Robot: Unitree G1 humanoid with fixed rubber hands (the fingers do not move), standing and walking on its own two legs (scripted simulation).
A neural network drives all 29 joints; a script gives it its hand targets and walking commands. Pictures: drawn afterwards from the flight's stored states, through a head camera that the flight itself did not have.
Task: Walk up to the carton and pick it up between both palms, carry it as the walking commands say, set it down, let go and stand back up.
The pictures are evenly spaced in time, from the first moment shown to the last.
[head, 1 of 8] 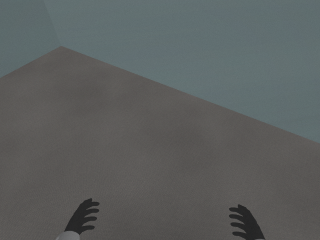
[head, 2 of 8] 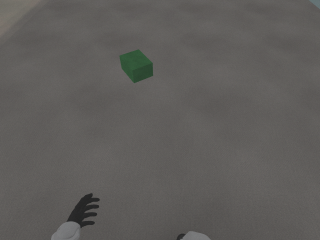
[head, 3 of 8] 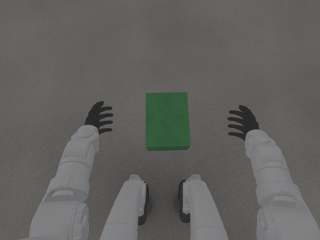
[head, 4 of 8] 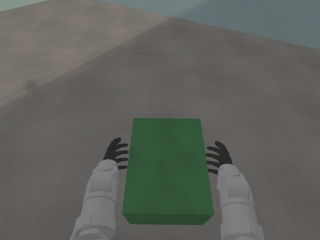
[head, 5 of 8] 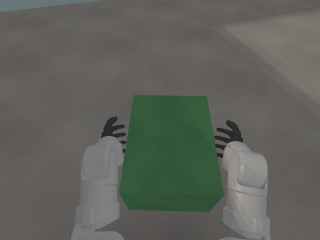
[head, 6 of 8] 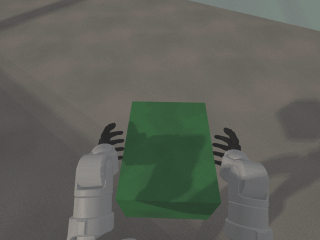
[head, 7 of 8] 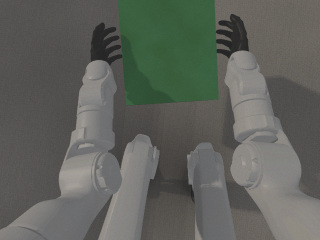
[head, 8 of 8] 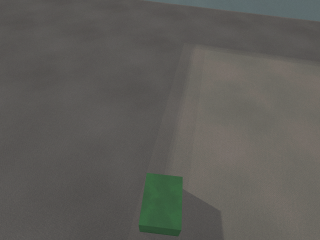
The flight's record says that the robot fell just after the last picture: no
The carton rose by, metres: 0.73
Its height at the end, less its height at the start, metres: +0.00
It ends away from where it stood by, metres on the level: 1.92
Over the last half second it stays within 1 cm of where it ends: yes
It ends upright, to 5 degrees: yes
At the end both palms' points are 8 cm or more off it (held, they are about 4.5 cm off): yes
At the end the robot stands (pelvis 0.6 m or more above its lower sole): yes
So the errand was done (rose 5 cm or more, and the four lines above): yes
